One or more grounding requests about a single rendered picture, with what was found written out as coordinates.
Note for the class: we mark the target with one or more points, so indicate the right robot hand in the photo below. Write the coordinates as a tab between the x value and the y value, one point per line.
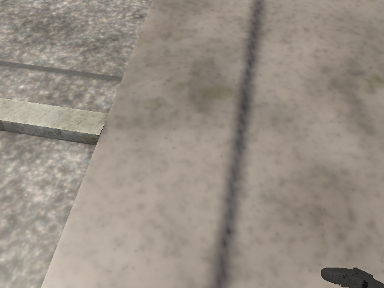
352	278

